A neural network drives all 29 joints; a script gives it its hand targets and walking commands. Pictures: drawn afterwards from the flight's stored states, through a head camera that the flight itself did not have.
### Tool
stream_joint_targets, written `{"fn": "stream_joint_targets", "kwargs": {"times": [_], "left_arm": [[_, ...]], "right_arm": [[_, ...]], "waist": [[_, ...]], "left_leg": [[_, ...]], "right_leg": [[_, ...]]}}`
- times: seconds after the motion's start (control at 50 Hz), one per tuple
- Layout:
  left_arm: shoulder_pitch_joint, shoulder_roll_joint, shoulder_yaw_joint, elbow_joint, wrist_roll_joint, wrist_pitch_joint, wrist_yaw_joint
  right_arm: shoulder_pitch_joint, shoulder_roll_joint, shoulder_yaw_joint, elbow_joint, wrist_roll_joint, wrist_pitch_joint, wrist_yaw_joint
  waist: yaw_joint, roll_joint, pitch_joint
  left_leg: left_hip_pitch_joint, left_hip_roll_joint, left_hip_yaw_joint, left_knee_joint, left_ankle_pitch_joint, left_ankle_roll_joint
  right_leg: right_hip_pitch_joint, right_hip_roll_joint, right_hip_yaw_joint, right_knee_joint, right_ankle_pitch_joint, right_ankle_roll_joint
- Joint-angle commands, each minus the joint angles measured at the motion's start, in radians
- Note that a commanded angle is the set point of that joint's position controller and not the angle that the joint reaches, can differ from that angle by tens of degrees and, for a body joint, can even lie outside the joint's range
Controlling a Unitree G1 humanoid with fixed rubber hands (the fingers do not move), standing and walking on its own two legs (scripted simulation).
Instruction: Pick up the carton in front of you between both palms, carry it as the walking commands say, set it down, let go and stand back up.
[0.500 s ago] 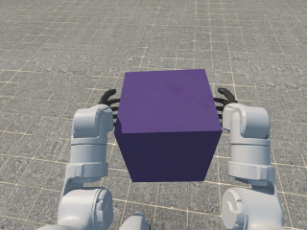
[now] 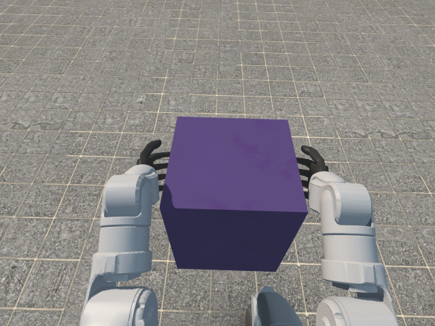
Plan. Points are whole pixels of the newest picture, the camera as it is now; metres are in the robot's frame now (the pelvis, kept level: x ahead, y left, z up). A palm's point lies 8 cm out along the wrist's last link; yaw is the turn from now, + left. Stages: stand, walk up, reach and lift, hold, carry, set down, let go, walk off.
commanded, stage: carry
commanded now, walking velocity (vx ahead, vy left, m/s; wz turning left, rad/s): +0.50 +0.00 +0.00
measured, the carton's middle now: (229, 198) +0.36 -0.02 +0.00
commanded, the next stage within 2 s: none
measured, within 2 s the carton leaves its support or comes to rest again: neither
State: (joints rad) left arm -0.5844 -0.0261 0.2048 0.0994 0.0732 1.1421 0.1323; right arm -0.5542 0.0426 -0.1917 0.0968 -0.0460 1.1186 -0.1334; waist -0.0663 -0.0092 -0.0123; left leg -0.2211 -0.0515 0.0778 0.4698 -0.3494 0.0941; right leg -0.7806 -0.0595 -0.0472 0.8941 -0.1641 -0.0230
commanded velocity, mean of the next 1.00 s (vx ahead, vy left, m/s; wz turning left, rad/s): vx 0.22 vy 0.00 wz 0.00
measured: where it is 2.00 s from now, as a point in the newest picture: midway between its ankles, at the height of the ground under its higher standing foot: (216, 252)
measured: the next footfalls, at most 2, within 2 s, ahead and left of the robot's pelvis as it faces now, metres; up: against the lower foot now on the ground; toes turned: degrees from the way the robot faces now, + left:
right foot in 0.14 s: +0.28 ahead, -0.10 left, +0.00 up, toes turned -5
left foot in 0.62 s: +0.57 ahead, +0.10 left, +0.00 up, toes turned -10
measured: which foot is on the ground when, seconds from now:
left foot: down 0.00-0.14, up 0.16-0.60, down 0.62-1.00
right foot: up 0.00-0.12, down 0.14-0.66, up 0.68-0.84, down 0.86-1.00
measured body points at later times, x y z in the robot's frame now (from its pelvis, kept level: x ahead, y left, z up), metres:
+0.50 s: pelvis +0.31 -0.03 +0.02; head +0.32 -0.05 +0.47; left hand +0.63 +0.14 +0.11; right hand +0.64 -0.16 +0.10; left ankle +0.42 +0.13 -0.68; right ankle +0.24 -0.09 -0.74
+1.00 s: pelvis +0.52 +0.00 +0.00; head +0.47 +0.00 +0.45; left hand +0.79 +0.15 +0.08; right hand +0.78 -0.16 +0.08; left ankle +0.53 +0.09 -0.74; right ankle +0.49 -0.11 -0.74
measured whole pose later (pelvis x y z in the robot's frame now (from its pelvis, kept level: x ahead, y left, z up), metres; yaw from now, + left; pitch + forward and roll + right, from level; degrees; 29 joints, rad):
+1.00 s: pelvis +0.52 +0.00 +0.00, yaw -1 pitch +2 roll +0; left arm -0.12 -0.13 0.10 -0.24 0.13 1.18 0.07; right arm -0.11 0.13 -0.09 -0.24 -0.12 1.18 -0.09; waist -0.01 0.00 -0.18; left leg -0.27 0.04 0.20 0.46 -0.23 0.03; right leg -0.22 -0.06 -0.12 0.47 -0.30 0.01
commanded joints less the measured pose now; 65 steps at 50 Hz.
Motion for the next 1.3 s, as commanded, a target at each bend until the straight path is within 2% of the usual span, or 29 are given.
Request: {"fn": "stream_joint_targets", "kwargs": {"times": [0.0,0.06,0.08,0.1,0.12,0.14,0.16,0.18,0.2,0.22,0.26,0.44,0.52,0.58,0.6,0.62,0.64,0.66,0.68,0.72,0.76,0.82,0.86,0.88,0.9,0.92,1.02,1.1,1.28], "left_arm": [[-0.675,-1.072,-0.668,-0.120,-0.374,-0.041,-0.205],[-0.676,-1.009,-0.665,-0.124,-0.375,-0.017,-0.201],[-0.655,-0.987,-0.656,-0.109,-0.372,-0.008,-0.202],[-0.642,-0.968,-0.645,-0.097,-0.368,0.000,-0.204],[-0.620,-0.946,-0.624,-0.082,-0.364,0.010,-0.210],[-0.645,-0.901,-0.597,-0.049,-0.338,0.014,-0.209],[-0.589,-0.933,-0.593,-0.005,-0.352,0.019,-0.214],[-0.617,-0.957,-0.592,-0.037,-0.362,0.019,-0.223],[-0.669,-1.002,-0.609,-0.061,-0.386,0.024,-0.232],[-0.723,-1.043,-0.628,-0.093,-0.412,0.026,-0.242],[-0.759,-1.094,-0.644,-0.137,-0.448,0.034,-0.255],[-0.451,-1.105,-0.683,-0.257,-0.418,0.070,-0.313],[-0.270,-1.058,-0.719,-0.299,-0.360,0.068,-0.319],[-0.151,-1.033,-0.741,-0.325,-0.331,0.063,-0.318],[-0.120,-1.027,-0.750,-0.334,-0.325,0.061,-0.319],[-0.089,-1.030,-0.758,-0.331,-0.322,0.060,-0.322],[-0.087,-1.050,-0.778,-0.348,-0.334,0.067,-0.324],[-0.075,-1.050,-0.790,-0.368,-0.343,0.068,-0.329],[-0.087,-1.056,-0.801,-0.387,-0.351,0.060,-0.332],[-0.105,-1.082,-0.820,-0.420,-0.372,0.043,-0.334],[-0.092,-1.105,-0.836,-0.430,-0.385,0.030,-0.330],[-0.020,-1.100,-0.845,-0.427,-0.374,0.016,-0.324],[-0.002,-1.087,-0.844,-0.424,-0.362,0.015,-0.323],[-0.008,-1.067,-0.839,-0.432,-0.361,0.023,-0.322],[-0.012,-1.059,-0.835,-0.417,-0.357,0.024,-0.321],[-0.001,-1.042,-0.825,-0.407,-0.356,0.029,-0.319],[0.027,-0.972,-0.789,-0.390,-0.344,0.060,-0.307],[0.003,-0.953,-0.773,-0.379,-0.341,0.082,-0.303],[-0.078,-0.983,-0.795,-0.353,-0.341,0.061,-0.308]], "right_arm": [[-0.808,1.103,0.722,-0.181,0.485,-0.023,0.268],[-0.789,1.052,0.713,-0.166,0.481,-0.005,0.259],[-0.771,1.036,0.704,-0.149,0.476,0.005,0.257],[-0.761,1.021,0.696,-0.131,0.469,0.015,0.256],[-0.773,1.000,0.687,-0.116,0.462,0.023,0.257],[-0.775,1.032,0.676,-0.076,0.464,0.040,0.257],[-0.765,1.007,0.653,-0.063,0.454,0.048,0.255],[-0.787,1.041,0.654,-0.055,0.450,0.050,0.254],[-0.792,1.062,0.643,-0.056,0.440,0.049,0.252],[-0.789,1.077,0.640,-0.063,0.430,0.051,0.249],[-0.758,1.107,0.629,-0.077,0.411,0.057,0.238],[-0.446,1.110,0.691,-0.246,0.293,0.069,0.213],[-0.321,1.096,0.759,-0.309,0.300,0.080,0.244],[-0.221,1.079,0.787,-0.328,0.316,0.085,0.276],[-0.183,1.070,0.789,-0.331,0.312,0.084,0.286],[-0.150,1.057,0.782,-0.327,0.309,0.086,0.294],[-0.112,1.066,0.768,-0.309,0.300,0.083,0.301],[-0.049,1.067,0.761,-0.285,0.301,0.072,0.306],[-0.038,1.079,0.761,-0.312,0.311,0.061,0.309],[-0.064,1.118,0.775,-0.359,0.331,0.047,0.311],[-0.066,1.126,0.785,-0.385,0.337,0.036,0.310],[-0.014,1.108,0.796,-0.398,0.334,0.028,0.316],[-0.021,1.083,0.804,-0.412,0.332,0.030,0.322],[-0.022,1.078,0.807,-0.398,0.334,0.032,0.323],[-0.040,1.060,0.817,-0.418,0.340,0.040,0.323],[-0.040,1.041,0.812,-0.413,0.339,0.048,0.322],[-0.034,0.964,0.794,-0.411,0.335,0.086,0.308],[-0.057,0.943,0.780,-0.396,0.328,0.109,0.303],[-0.108,0.981,0.783,-0.349,0.309,0.085,0.303]], "waist": [[-0.017,0.116,-0.426],[-0.005,0.156,-0.424],[0.021,0.158,-0.470],[0.059,0.131,-0.529],[0.087,0.039,-0.598],[0.078,-0.217,-0.698],[0.112,-0.222,-0.674],[0.108,-0.176,-0.602],[0.098,-0.073,-0.557],[0.088,-0.036,-0.510],[0.073,-0.048,-0.492],[0.084,-0.126,-0.394],[0.089,-0.153,-0.328],[0.079,-0.151,-0.337],[0.067,-0.111,-0.359],[0.063,-0.042,-0.408],[0.055,0.159,-0.536],[0.046,0.245,-0.587],[0.047,0.209,-0.548],[0.062,0.128,-0.489],[0.065,0.153,-0.459],[0.066,0.129,-0.471],[0.066,0.082,-0.420],[0.062,0.053,-0.383],[0.057,-0.004,-0.345],[0.058,-0.016,-0.322],[0.061,-0.010,-0.347],[0.062,-0.013,-0.345],[0.065,0.002,-0.354]], "left_leg": [[0.407,0.232,-0.173,-0.048,0.806,0.079],[0.379,0.211,-0.102,0.029,0.986,0.029],[0.347,0.197,-0.063,0.129,1.018,-0.002],[0.238,0.180,-0.026,0.264,0.909,-0.034],[0.024,0.167,-0.042,0.426,0.519,-0.056],[-0.351,0.038,-0.053,0.708,-0.086,-0.104],[-0.476,0.012,-0.098,0.824,-0.189,-0.091],[-0.522,0.049,-0.111,0.831,-0.153,-0.078],[-0.520,0.077,-0.111,0.783,-0.096,-0.076],[-0.500,0.101,-0.107,0.716,-0.053,-0.083],[-0.429,0.115,-0.082,0.604,-0.012,-0.098],[-0.480,0.113,0.031,0.239,0.217,-0.130],[-0.380,0.054,0.092,0.070,0.339,-0.115],[-0.106,0.012,0.157,-0.117,0.506,-0.108],[0.063,0.040,0.157,-0.186,0.615,-0.105],[0.266,0.186,0.038,-0.128,0.867,-0.098],[0.600,0.429,-0.184,0.061,1.382,0.026],[0.645,0.464,-0.293,0.030,1.378,0.136],[0.534,0.449,-0.268,-0.047,1.211,0.132],[0.344,0.403,-0.187,-0.137,0.834,0.066],[0.205,0.351,-0.102,-0.187,0.575,0.031],[0.125,0.308,-0.028,-0.171,0.358,-0.007],[0.065,0.262,0.010,-0.159,0.202,-0.053],[0.033,0.252,0.006,-0.127,0.216,-0.069],[0.041,0.230,0.008,-0.109,0.294,-0.083],[0.050,0.238,0.001,-0.078,0.372,-0.088],[0.056,0.234,0.004,0.041,0.598,-0.090],[0.045,0.225,0.012,0.074,0.597,-0.092],[0.052,0.221,0.007,0.088,0.515,-0.079]], "right_leg": [[0.033,0.051,-0.072,-0.203,0.109,-0.024],[0.263,0.105,-0.118,-0.400,0.177,-0.056],[0.436,0.122,-0.141,-0.475,0.208,-0.064],[0.668,0.095,-0.132,-0.510,0.247,-0.068],[0.918,-0.100,0.090,-0.448,0.297,-0.084],[1.258,-0.382,0.514,-0.392,0.402,-0.270],[1.228,-0.352,0.614,-0.475,0.289,-0.302],[1.161,-0.299,0.518,-0.495,0.275,-0.260],[1.087,-0.274,0.430,-0.515,0.302,-0.218],[1.002,-0.254,0.365,-0.546,0.335,-0.186],[0.916,-0.228,0.283,-0.600,0.301,-0.148],[0.997,-0.160,0.074,-0.654,0.488,-0.110],[0.971,-0.129,-0.036,-0.583,0.763,-0.074],[0.875,-0.086,-0.108,-0.415,0.768,-0.020],[0.785,-0.076,-0.114,-0.325,0.689,0.017],[0.636,-0.063,-0.098,-0.203,0.421,0.056],[0.393,-0.021,-0.057,-0.014,-0.078,0.082],[0.269,0.048,-0.005,0.075,-0.391,0.079],[0.269,0.035,0.032,0.083,-0.419,0.070],[0.364,-0.021,0.055,-0.141,-0.423,0.051],[0.497,0.007,-0.015,-0.312,-0.347,0.053],[0.612,-0.010,-0.069,-0.465,-0.073,0.054],[0.631,-0.077,-0.023,-0.524,0.032,0.058],[0.649,-0.124,0.009,-0.526,0.069,0.059],[0.609,-0.136,0.015,-0.493,0.112,0.051],[0.592,-0.133,0.009,-0.484,0.148,0.047],[0.614,-0.121,0.002,-0.413,0.418,0.034],[0.616,-0.117,-0.002,-0.388,0.478,0.028],[0.595,-0.104,0.001,-0.373,0.374,0.013]]}}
